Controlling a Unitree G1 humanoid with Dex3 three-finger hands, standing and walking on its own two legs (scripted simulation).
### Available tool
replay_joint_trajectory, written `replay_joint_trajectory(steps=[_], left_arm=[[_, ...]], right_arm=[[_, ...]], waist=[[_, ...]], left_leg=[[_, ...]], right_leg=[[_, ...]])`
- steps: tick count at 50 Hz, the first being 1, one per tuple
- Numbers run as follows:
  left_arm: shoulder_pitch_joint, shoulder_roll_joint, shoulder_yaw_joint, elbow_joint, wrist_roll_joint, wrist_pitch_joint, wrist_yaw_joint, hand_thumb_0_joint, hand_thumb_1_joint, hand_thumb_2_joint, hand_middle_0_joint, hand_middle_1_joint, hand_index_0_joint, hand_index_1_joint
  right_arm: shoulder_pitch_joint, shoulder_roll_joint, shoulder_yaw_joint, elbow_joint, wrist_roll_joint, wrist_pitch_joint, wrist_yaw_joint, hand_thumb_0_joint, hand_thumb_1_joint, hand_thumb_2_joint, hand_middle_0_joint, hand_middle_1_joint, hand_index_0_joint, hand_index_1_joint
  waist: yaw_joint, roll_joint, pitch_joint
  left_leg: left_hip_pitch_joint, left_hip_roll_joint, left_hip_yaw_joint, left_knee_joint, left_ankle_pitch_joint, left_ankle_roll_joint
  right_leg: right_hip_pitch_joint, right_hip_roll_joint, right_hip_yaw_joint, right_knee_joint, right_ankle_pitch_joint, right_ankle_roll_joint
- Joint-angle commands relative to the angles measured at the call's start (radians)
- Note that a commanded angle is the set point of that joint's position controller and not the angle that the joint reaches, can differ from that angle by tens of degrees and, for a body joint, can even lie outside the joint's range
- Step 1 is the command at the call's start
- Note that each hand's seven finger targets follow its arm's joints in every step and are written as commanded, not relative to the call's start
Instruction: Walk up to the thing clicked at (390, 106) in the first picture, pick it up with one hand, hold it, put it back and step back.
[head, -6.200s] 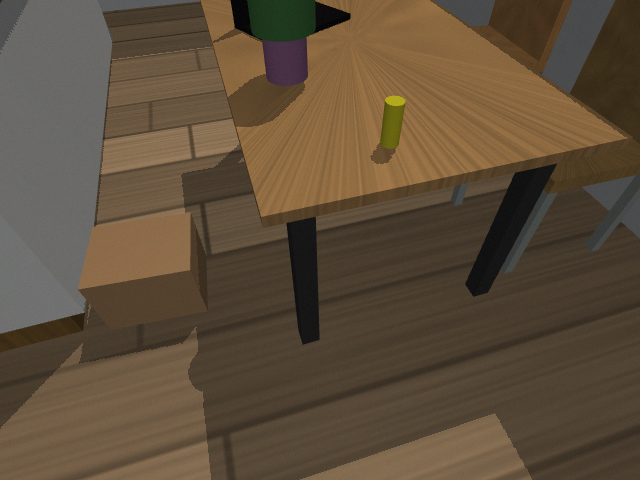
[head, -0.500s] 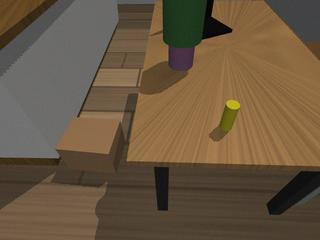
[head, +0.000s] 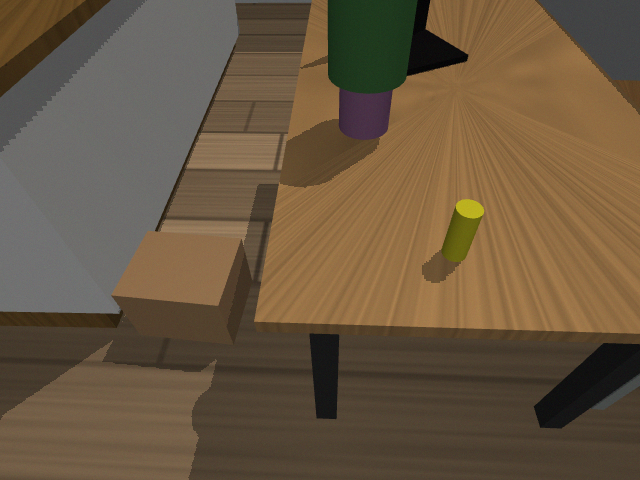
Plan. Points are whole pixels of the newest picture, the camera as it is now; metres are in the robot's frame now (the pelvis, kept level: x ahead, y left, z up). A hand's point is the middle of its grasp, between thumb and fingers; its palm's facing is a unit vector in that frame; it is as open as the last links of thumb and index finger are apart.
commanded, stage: stand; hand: right
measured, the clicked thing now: (461, 231) +0.50 -0.20 +0.00
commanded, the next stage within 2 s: rise first in 0.02 s
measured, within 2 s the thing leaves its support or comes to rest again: neither
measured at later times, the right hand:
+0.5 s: hand (535, 460) +0.19 -0.25 -0.10, palm faces +0.19 +0.92 -0.33, open 13.9 cm
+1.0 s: hand (565, 426) +0.20 -0.24 +0.01, palm faces +0.26 +0.89 -0.37, open 17.4 cm
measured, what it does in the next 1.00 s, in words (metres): stands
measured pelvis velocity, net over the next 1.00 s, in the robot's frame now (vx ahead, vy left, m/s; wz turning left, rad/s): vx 0.01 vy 0.01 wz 0.02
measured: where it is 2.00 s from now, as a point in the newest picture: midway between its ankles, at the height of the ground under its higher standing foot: outside the picture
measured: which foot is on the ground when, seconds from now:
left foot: down 0.00-1.00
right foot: down 0.00-1.00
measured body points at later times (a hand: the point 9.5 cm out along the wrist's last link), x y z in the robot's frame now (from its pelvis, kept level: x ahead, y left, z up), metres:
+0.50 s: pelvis +0.00 +0.00 -0.01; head +0.02 +0.01 +0.44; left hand +0.15 +0.28 -0.11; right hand +0.18 -0.29 -0.07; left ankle -0.02 +0.13 -0.75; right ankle +0.02 -0.13 -0.75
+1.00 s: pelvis +0.01 +0.01 -0.01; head +0.01 +0.03 +0.44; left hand +0.16 +0.27 -0.10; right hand +0.18 -0.29 +0.03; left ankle -0.02 +0.13 -0.75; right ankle +0.02 -0.13 -0.75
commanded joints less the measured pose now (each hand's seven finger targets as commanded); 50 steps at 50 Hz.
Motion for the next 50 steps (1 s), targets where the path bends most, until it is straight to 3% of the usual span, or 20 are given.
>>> replay_joint_trajectory(steps=[1,6,7,8,9,10,11,13,16,18,22,23,26,29,33,39,43,44,47,50], left_arm=[[-0.034,0.222,0.038,-0.057,-0.005,-0.027,0.017,0.0,0.9,0.9,-0.2,-0.3,-0.2,-0.301],[-0.035,0.217,0.037,-0.057,-0.005,-0.025,0.017,0.0,0.82,0.82,-0.12,-0.22,-0.12,-0.221],[-0.386,0.045,0.03,-0.408,-0.091,-0.132,0.026,0.0,0.74,0.74,-0.04,-0.14,-0.04,-0.141],[-0.351,0.074,0.015,-0.417,-0.112,-0.149,0.048,0.0,0.66,0.66,-0.026,-0.06,-0.015,-0.061],[-0.249,0.165,0.065,-0.324,-0.108,-0.141,0.067,0.0,0.58,0.58,-0.022,-0.034,-0.007,-0.05],[-0.151,0.218,0.129,-0.248,-0.108,-0.123,0.072,0.0,0.5,0.5,-0.019,-0.033,-0.003,-0.051],[-0.11,0.2,0.145,-0.279,-0.103,-0.114,0.076,0.0,0.42,0.42,-0.026,-0.04,-0.019,-0.048],[-0.142,0.158,0.125,-0.34,-0.097,-0.123,0.091,0.0,0.26,0.26,-0.035,-0.046,-0.031,-0.05],[0.009,0.108,0.182,-0.27,-0.053,-0.103,0.08,0.0,0.15,0.18,-0.04,-0.051,-0.047,-0.044],[0.017,0.098,0.174,-0.34,-0.051,-0.097,0.079,0.0,0.041,0.12,-0.048,-0.052,-0.062,-0.036],[-0.037,0.008,0.121,-0.445,-0.064,-0.085,0.076,0.0,-0.156,0.082,-0.053,-0.05,-0.062,-0.04],[-0.05,0.031,0.134,-0.49,-0.063,-0.088,0.08,0.0,-0.201,0.081,-0.054,-0.049,-0.059,-0.043],[-0.062,0.005,0.103,-0.572,-0.062,-0.093,0.083,0.0,-0.36,0.062,-0.059,-0.049,-0.058,-0.05],[-0.036,0.061,0.139,-0.665,-0.053,-0.105,0.102,0.0,-0.5,0.033,-0.067,-0.053,-0.066,-0.054],[-0.005,0.043,0.128,-0.735,-0.048,-0.114,0.109,0.0,-0.529,0.024,-0.066,-0.056,-0.068,-0.054],[0.154,-0.012,0.119,-0.64,-0.043,-0.099,0.092,0.0,-0.535,0.017,-0.062,-0.05,-0.065,-0.047],[0.061,-0.024,0.116,-0.617,-0.044,-0.097,0.072,0.0,-0.539,0.023,-0.061,-0.05,-0.062,-0.048],[0.032,0.004,0.141,-0.652,-0.043,-0.102,0.074,0.0,-0.544,0.026,-0.062,-0.05,-0.061,-0.05],[0.027,0.033,0.161,-0.674,-0.039,-0.106,0.079,0.0,-0.544,0.027,-0.061,-0.052,-0.061,-0.051],[0.02,0.03,0.16,-0.699,-0.033,-0.11,0.084,0.0,-0.55,0.035,-0.059,-0.052,-0.058,-0.053]], right_arm=[[-0.032,-0.213,-0.044,-0.061,-0.003,-0.021,-0.015,0.0,-0.9,-0.9,0.2,0.3,0.2,0.3],[-0.037,-0.213,-0.044,-0.064,-0.002,-0.02,-0.016,0.0,-0.82,-0.82,0.12,0.22,0.12,0.22],[-0.388,-0.019,0.0,-0.415,0.075,-0.1,-0.027,0.0,-0.74,-0.74,0.066,0.14,0.057,0.14],[-0.34,-0.065,-0.009,-0.471,0.11,-0.145,-0.045,0.0,-0.66,-0.66,0.064,0.06,0.057,0.06],[-0.248,-0.181,-0.075,-0.359,0.101,-0.144,-0.068,0.0,-0.58,-0.58,0.06,0.045,0.056,0.045],[-0.181,-0.193,-0.108,-0.271,0.096,-0.127,-0.073,0.0,-0.5,-0.5,0.061,0.045,0.056,0.045],[-0.173,-0.208,-0.147,-0.269,0.092,-0.124,-0.079,0.0,-0.42,-0.42,0.061,0.046,0.056,0.046],[-0.181,-0.201,-0.16,-0.345,0.082,-0.145,-0.093,0.0,-0.263,-0.26,0.064,0.044,0.056,0.044],[0.05,-0.173,-0.225,-0.346,0.048,-0.12,-0.086,0.0,-0.129,-0.183,0.059,0.046,0.055,0.046],[0.054,-0.188,-0.232,-0.47,0.047,-0.118,-0.088,0.0,-0.021,-0.152,0.057,0.047,0.054,0.047],[0.03,-0.088,-0.176,-0.612,0.061,-0.106,-0.083,0.0,0.177,-0.113,0.05,0.05,0.05,0.05],[0.028,-0.122,-0.204,-0.645,0.061,-0.109,-0.088,0.0,0.22,-0.107,0.047,0.051,0.049,0.052],[0.033,-0.098,-0.181,-0.727,0.059,-0.117,-0.088,0.0,0.35,-0.081,0.043,0.053,0.047,0.053],[0.029,-0.154,-0.234,-0.843,0.052,-0.133,-0.102,0.0,0.459,-0.059,0.041,0.054,0.045,0.054],[0.069,-0.159,-0.252,-0.991,0.049,-0.143,-0.109,0.0,0.513,-0.049,0.039,0.055,0.044,0.055],[0.211,-0.115,-0.265,-1.091,0.053,-0.134,-0.092,0.0,0.544,-0.041,0.039,0.055,0.044,0.055],[0.214,-0.112,-0.281,-1.17,0.056,-0.14,-0.074,0.0,0.557,-0.04,0.039,0.056,0.044,0.056],[0.194,-0.111,-0.279,-1.187,0.058,-0.143,-0.072,0.0,0.543,-0.042,0.04,0.056,0.045,0.056],[0.212,-0.146,-0.326,-1.234,0.056,-0.158,-0.074,0.0,0.551,-0.039,0.041,0.055,0.045,0.055],[0.228,-0.136,-0.322,-1.27,0.053,-0.175,-0.077,0.0,0.561,-0.038,0.041,0.055,0.045,0.055]], waist=[[-0.002,-0.012,-0.082],[-0.002,-0.01,-0.081],[0.02,-0.107,-0.087],[-0.018,-0.025,-0.137],[-0.02,-0.016,-0.065],[0.011,0.018,-0.035],[0.009,0.033,-0.123],[-0.006,0.016,-0.258],[-0.021,-0.039,-0.252],[-0.017,-0.049,-0.296],[-0.019,-0.054,-0.201],[-0.019,-0.036,-0.196],[-0.025,-0.012,-0.154],[-0.021,0.006,-0.203],[-0.032,-0.028,-0.214],[-0.025,-0.07,-0.128],[-0.044,-0.063,-0.091],[-0.028,-0.031,-0.098],[-0.039,-0.002,-0.125],[-0.044,0.02,-0.149]], left_leg=[[0.002,0.116,-0.096,-0.055,0.137,0.03],[0.005,0.118,-0.094,-0.052,0.127,0.029],[-0.192,-0.014,-0.01,0.062,0.061,0.019],[-0.117,-0.021,0.002,0.028,0.019,0.02],[-0.138,-0.021,0.004,0.012,-0.033,0.021],[-0.185,-0.023,0.013,0.041,-0.025,0.013],[-0.154,-0.023,0.02,0.064,0.034,0.008],[-0.11,-0.017,0.007,0.095,0.142,0.012],[-0.127,-0.024,-0.006,0.115,0.203,0.022],[-0.087,-0.028,-0.001,0.096,0.248,0.017],[-0.117,-0.03,0.003,0.069,0.187,0.015],[-0.115,-0.028,0.005,0.059,0.163,0.012],[-0.129,-0.026,0.004,0.043,0.113,0.014],[-0.095,-0.024,0.005,0.048,0.137,0.013],[-0.06,-0.019,0.003,0.06,0.2,0.014],[-0.079,-0.023,0.011,0.051,0.225,0.012],[-0.083,-0.02,0.016,0.046,0.197,0.012],[-0.084,-0.02,0.013,0.039,0.183,0.008],[-0.063,-0.017,0.012,0.04,0.198,0.005],[-0.04,-0.016,0.014,0.046,0.213,0.004]], right_leg=[[0.017,-0.113,0.083,-0.034,0.156,-0.036],[0.017,-0.114,0.085,-0.035,0.148,-0.038],[-0.068,0.011,-0.048,0.052,0.013,-0.018],[-0.009,0.0,-0.037,0.012,-0.026,-0.017],[-0.045,0.005,-0.041,0.007,-0.069,-0.024],[-0.056,0.006,-0.046,0.021,-0.065,-0.025],[-0.046,0.007,-0.043,0.045,-0.005,-0.025],[-0.009,0.009,-0.045,0.082,0.115,-0.022],[-0.031,0.015,-0.053,0.089,0.18,-0.025],[0.012,0.017,-0.056,0.076,0.214,-0.024],[-0.041,0.01,-0.065,0.054,0.147,-0.021],[-0.045,0.011,-0.064,0.05,0.123,-0.022],[-0.048,0.009,-0.064,0.036,0.081,-0.025],[0.005,0.008,-0.057,0.039,0.108,-0.025],[0.05,0.011,-0.059,0.044,0.175,-0.023],[0.043,0.014,-0.07,0.039,0.202,-0.024],[0.018,0.013,-0.067,0.032,0.176,-0.021],[0.015,0.012,-0.066,0.034,0.158,-0.025],[0.038,0.013,-0.064,0.035,0.171,-0.027],[0.058,0.012,-0.059,0.039,0.193,-0.028]])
